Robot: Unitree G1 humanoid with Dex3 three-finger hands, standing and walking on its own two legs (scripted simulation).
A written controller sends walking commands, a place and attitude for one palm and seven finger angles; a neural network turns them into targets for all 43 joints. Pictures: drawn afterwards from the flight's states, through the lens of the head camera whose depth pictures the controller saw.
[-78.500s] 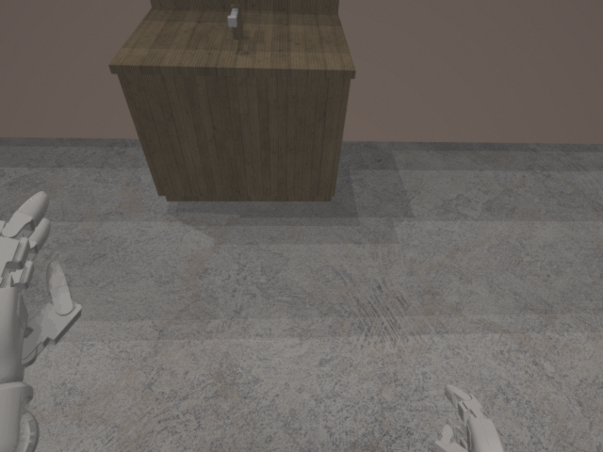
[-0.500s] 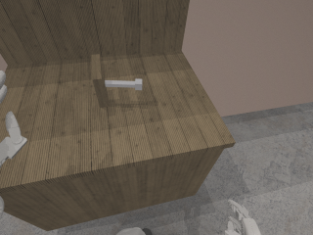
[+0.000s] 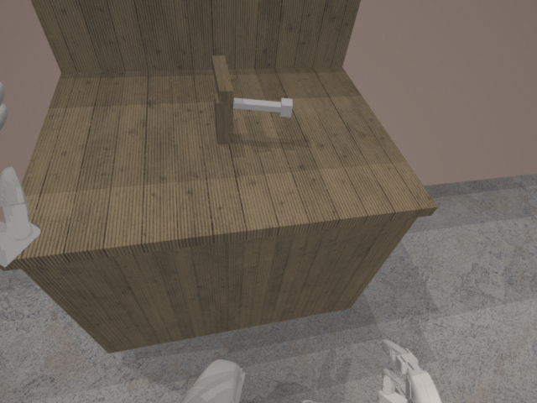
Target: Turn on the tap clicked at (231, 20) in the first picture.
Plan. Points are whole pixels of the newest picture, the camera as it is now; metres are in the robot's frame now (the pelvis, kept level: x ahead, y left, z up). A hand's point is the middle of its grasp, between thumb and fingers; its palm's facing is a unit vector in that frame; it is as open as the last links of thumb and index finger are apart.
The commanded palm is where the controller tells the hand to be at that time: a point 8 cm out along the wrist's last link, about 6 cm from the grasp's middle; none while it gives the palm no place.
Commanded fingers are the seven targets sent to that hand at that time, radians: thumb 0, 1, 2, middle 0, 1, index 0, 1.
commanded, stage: come to a stop and stand still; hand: left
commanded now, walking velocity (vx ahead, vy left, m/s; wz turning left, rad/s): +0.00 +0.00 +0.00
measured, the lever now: (286, 107) +0.67 +0.03 +0.07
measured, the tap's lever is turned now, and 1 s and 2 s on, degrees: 77 77 77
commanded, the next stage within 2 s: look again from close up in 1.98 s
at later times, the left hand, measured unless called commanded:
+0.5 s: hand out of the picture +0.13 +0.34 +0.19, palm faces +0.31 -0.86 -0.40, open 7.4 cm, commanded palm +0.07 +0.37 +0.21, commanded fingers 0.00 0.90 0.90 -0.20 -0.30 -0.20 -0.30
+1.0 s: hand out of the picture +0.11 +0.36 +0.21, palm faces +0.31 -0.83 -0.47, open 7.4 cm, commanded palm +0.06 +0.38 +0.21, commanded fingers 0.00 0.90 0.90 -0.20 -0.30 -0.20 -0.30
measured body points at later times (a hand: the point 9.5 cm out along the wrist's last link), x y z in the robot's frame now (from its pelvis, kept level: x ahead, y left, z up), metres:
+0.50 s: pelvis -0.11 +0.10 +0.00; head -0.09 +0.16 +0.44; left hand +0.10 +0.39 +0.21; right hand +0.02 -0.15 -0.07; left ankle -0.12 +0.21 -0.64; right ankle -0.05 +0.01 -0.70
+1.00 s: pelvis -0.13 +0.12 +0.04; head -0.11 +0.13 +0.49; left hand +0.08 +0.40 +0.23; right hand -0.02 -0.12 -0.06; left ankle -0.12 +0.22 -0.70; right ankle -0.09 +0.00 -0.68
